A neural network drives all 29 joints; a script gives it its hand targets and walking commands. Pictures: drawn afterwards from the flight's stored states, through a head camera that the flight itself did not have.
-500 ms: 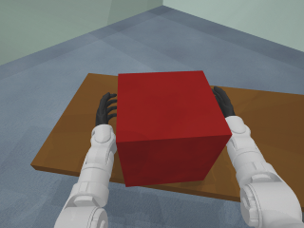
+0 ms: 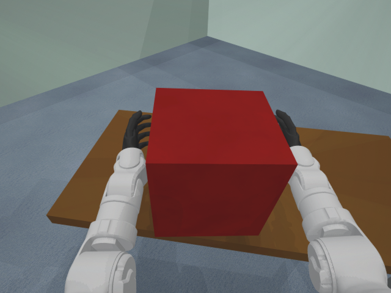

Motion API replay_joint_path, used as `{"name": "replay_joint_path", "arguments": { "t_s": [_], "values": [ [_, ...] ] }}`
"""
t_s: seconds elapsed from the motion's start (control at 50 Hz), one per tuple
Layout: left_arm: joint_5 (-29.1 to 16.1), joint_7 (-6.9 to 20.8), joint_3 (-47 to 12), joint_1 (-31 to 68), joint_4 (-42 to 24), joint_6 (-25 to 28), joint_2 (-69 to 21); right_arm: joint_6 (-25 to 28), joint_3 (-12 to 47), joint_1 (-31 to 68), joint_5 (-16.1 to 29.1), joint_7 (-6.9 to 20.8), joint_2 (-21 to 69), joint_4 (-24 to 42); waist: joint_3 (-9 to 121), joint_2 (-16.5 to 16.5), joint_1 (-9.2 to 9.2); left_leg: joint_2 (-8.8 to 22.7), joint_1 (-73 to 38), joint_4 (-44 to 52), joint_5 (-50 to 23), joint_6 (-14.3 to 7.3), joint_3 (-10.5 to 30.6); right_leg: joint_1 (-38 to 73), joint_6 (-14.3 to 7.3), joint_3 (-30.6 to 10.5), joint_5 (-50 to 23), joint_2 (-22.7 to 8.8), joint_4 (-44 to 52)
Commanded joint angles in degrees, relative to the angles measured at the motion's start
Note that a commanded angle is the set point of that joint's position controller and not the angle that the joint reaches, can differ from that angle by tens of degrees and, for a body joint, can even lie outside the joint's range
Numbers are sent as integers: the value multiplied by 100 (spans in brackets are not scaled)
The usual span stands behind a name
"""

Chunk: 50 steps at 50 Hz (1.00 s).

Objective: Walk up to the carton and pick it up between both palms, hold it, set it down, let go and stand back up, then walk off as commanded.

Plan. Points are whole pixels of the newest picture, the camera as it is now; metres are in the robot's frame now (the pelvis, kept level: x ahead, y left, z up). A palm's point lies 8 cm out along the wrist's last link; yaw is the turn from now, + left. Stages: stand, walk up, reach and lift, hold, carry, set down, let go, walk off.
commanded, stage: reach and lift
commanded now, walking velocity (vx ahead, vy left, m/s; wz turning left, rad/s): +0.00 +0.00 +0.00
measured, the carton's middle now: (208, 163) +0.38 +0.00 +0.09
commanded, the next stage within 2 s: hold in 1.88 s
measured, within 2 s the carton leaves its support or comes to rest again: neither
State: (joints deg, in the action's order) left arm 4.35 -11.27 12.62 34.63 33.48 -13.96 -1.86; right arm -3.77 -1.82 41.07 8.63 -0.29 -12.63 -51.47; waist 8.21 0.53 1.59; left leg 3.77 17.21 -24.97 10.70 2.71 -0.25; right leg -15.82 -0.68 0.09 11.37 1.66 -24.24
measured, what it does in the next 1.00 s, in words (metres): stands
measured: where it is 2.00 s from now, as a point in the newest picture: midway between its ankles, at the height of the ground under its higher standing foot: outside the picture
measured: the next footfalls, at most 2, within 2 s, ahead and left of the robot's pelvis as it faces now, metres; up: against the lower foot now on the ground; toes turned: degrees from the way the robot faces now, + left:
none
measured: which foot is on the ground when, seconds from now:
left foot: down 0.00-1.00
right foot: down 0.00-1.00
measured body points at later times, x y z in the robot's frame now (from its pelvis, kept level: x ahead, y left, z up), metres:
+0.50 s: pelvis +0.00 +0.00 +0.00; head -0.04 +0.00 +0.45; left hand +0.39 +0.17 +0.17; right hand +0.41 -0.16 +0.16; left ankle +0.02 +0.15 -0.74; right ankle +0.01 -0.11 -0.74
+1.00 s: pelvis -0.01 +0.01 +0.00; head -0.07 +0.01 +0.45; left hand +0.38 +0.18 +0.21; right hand +0.39 -0.16 +0.20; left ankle +0.02 +0.15 -0.74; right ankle +0.01 -0.11 -0.74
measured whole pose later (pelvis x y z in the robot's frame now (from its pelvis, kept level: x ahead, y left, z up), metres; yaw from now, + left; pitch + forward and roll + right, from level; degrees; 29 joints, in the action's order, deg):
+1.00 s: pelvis -0.01 +0.01 +0.00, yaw +0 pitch +2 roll -1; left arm 5.4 -6.1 12.6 41.4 28.0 -31.8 2.6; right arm -24.0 -1.8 42.2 14.7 -9.5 -11.5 -36.8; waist 12.3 0.5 0.4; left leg 3.4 17.2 -25.0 10.1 2.3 -0.2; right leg -15.1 -0.1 0.0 10.0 1.3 -22.8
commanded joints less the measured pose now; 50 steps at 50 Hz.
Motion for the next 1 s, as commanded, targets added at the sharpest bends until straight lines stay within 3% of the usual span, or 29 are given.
{"name": "replay_joint_path", "arguments": {
  "t_s": [0.0, 0.06, 0.1, 0.12, 0.14, 0.16, 0.22, 0.24, 0.26, 0.28, 0.3, 0.38, 0.4, 0.44, 0.48, 0.5, 0.56, 0.6, 0.64, 0.7, 0.72, 0.74, 0.76, 0.78, 0.8, 0.84, 0.86, 0.96, 0.98],
  "values": [
    [-484, 1023, -2788, 4642, -1183, 9, -3433, 49, 1735, 5089, 334, 302, 4633, 2570, 2630, -391, -214, -603, -1019, 545, -847, -133, 60, 1233, 402, 60, -1991, 92, 605],
    [-160, 1204, -2081, 4440, -579, -300, -3037, -185, 1300, 5140, 218, 279, 4366, 2154, 1823, -545, -165, -652, -829, 756, -215, -328, -25, 1006, 456, 0, -985, 0, 836],
    [-128, 1228, -1883, 4423, -361, -463, -2999, -296, 1082, 5206, 205, 326, 4250, 1906, 1472, -336, -151, -633, -702, 848, 61, -275, -7, 884, 370, 92, -522, 28, 863],
    [-332, 1217, -2163, 4775, -789, -458, -3285, -182, 1263, 5721, 288, 338, 4354, 2484, 2070, -415, -114, -596, -1018, 747, -282, -275, 16, 786, 352, 125, -636, 42, 838],
    [-360, 1274, -2153, 5014, -754, -490, -3119, -206, 1270, 5997, 280, 276, 4452, 2753, 1982, -608, -162, -633, -857, 766, -18, -355, -34, 806, 411, 30, -458, -6, 902],
    [-451, 1267, -2137, 4912, -792, -531, -3175, -204, 1460, 6160, 356, 266, 4616, 2988, 2296, -664, -49, -665, -799, 707, -214, -372, -59, 1066, 428, 32, -786, -20, 836],
    [-559, 1347, -2349, 4732, -776, -546, -3219, -260, 1617, 6065, 481, 121, 4727, 3311, 2539, -518, -189, -710, -762, 616, -547, -342, -32, 1456, 487, -41, -1613, -74, 687],
    [-433, 1399, -2077, 4634, -592, -599, -3112, -380, 1516, 5803, 449, 64, 4645, 2932, 2240, -614, -242, -748, -665, 689, -439, -368, -39, 1550, 509, -62, -1625, -75, 755],
    [-427, 1404, -2068, 4525, -658, -579, -3230, -351, 1690, 6068, 542, 60, 4707, 3326, 2447, -620, -101, -722, -745, 671, -518, -336, -34, 1658, 511, -74, -1626, -52, 705],
    [-442, 1445, -2089, 4529, -663, -651, -3147, -458, 1588, 5848, 516, -16, 4601, 3233, 2323, -657, -295, -753, -717, 674, -478, -366, -30, 1610, 517, -87, -1609, -47, 768],
    [-415, 1492, -2104, 4539, -814, -677, -3201, -555, 1589, 5531, 451, -37, 4667, 2974, 2205, -622, -299, -772, -719, 675, -576, -350, -61, 1666, 519, -66, -1855, -52, 743],
    [-678, 1433, -2590, 4952, -1620, -694, -3430, -512, 1962, 6291, 839, -135, 4875, 4019, 3135, -423, -303, -778, -1029, 468, -1165, -282, 35, 1945, 506, -21, -2455, 45, 562],
    [-648, 1409, -2639, 4955, -1557, -735, -3421, -575, 1819, 6074, 790, -153, 4679, 3694, 2986, -295, -460, -759, -1070, 454, -1179, -228, 117, 1866, 475, 11, -2554, 88, 553],
    [-543, 1398, -2539, 4546, -1516, -886, -3442, -789, 1873, 5555, 879, -170, 4632, 3461, 2737, -238, -431, -767, -1218, 435, -1267, -233, 106, 1779, 443, 45, -2517, 139, 635],
    [-735, 1405, -2735, 4829, -2007, -869, -3475, -740, 2050, 6064, 1048, -210, 4713, 4198, 3192, -407, -399, -745, -1433, 292, -1596, -211, 139, 1800, 471, 58, -2774, 195, 561],
    [-758, 1362, -2761, 5102, -2054, -848, -3488, -812, 1952, 5991, 1016, -188, 4718, 3938, 3310, -176, -408, -734, -1446, 319, -1528, -174, 162, 1703, 420, 65, -2572, 227, 541],
    [-812, 1384, -2775, 4796, -2192, -1081, -3434, -1052, 2126, 5777, 1254, -314, 4697, 4143, 3114, -364, -443, -780, -1479, 248, -1833, -212, 252, 1893, 439, 0, -3017, 232, 583],
    [-646, 1462, -2405, 4624, -1640, -1217, -3142, -1200, 1997, 5772, 1131, -336, 4572, 3974, 2604, -489, -360, -795, -1255, 385, -1198, -353, 160, 1704, 464, -54, -2404, 168, 728],
    [-639, 1498, -2496, 4802, -1862, -1299, -3243, -1241, 1902, 5896, 1161, -336, 4464, 4038, 2638, -304, -417, -780, -1359, 413, -1070, -279, 163, 1526, 449, 31, -2026, 190, 726],
    [-832, 1462, -2732, 4747, -2527, -1384, -3349, -1268, 2250, 6110, 1468, -338, 4641, 4695, 3206, -201, -315, -810, -1426, 211, -1817, -233, 180, 1949, 441, 31, -2854, 254, 524],
    [-872, 1448, -2716, 5107, -2486, -1350, -3268, -1314, 2305, 6324, 1471, -344, 4706, 4761, 3397, -322, -312, -802, -1383, 232, -1630, -283, 184, 1968, 469, 20, -2673, 234, 548],
    [-841, 1431, -2689, 5197, -2347, -1404, -3276, -1393, 2152, 6293, 1393, -370, 4662, 4521, 3094, -188, -393, -776, -1436, 258, -1524, -253, 243, 1708, 433, 69, -2511, 255, 521],
    [-833, 1498, -2468, 4804, -2048, -1500, -3107, -1472, 2223, 6184, 1435, -409, 4727, 4599, 2943, -453, -238, -793, -1335, 300, -1404, -417, 165, 1770, 476, -50, -2471, 169, 641],
    [-689, 1528, -2125, 4802, -1681, -1574, -2948, -1569, 2035, 6075, 1310, -400, 4633, 4109, 2425, -489, -255, -814, -1236, 422, -1023, -446, 164, 1604, 479, -74, -2064, 134, 761],
    [-610, 1593, -2045, 4963, -1643, -1565, -2923, -1554, 1847, 6177, 1248, -398, 4585, 3960, 2408, -490, -317, -808, -1211, 455, -843, -467, 181, 1511, 467, -66, -1686, 112, 780],
    [-579, 1644, -2145, 4744, -1844, -1671, -2943, -1712, 1934, 5617, 1290, -425, 4639, 3772, 2245, -347, -344, -840, -1231, 452, -977, -404, 82, 1679, 467, -70, -1892, 118, 786],
    [-647, 1625, -2137, 4956, -1926, -1678, -2999, -1662, 1975, 6165, 1394, -379, 4657, 4031, 2532, -405, -229, -788, -1409, 454, -993, -443, 137, 1476, 449, 5, -1667, 180, 752],
    [-968, 1560, -2444, 5551, -2257, -1695, -3084, -1710, 2080, 6722, 1504, -416, 4789, 4671, 3141, -383, -312, -786, -1285, 342, -1133, -429, 170, 1716, 422, -52, -1950, 196, 627],
    [-940, 1567, -2415, 5324, -2166, -1768, -3091, -1751, 2210, 6652, 1590, -434, 4892, 4681, 3099, -480, -220, -793, -1326, 349, -1184, -470, 113, 1799, 460, -39, -2001, 216, 632]
  ]
}}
